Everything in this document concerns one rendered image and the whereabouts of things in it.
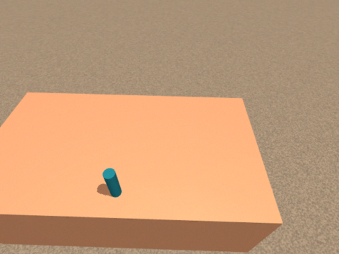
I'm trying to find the can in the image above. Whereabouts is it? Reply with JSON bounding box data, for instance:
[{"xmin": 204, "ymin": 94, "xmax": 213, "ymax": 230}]
[{"xmin": 103, "ymin": 168, "xmax": 122, "ymax": 197}]

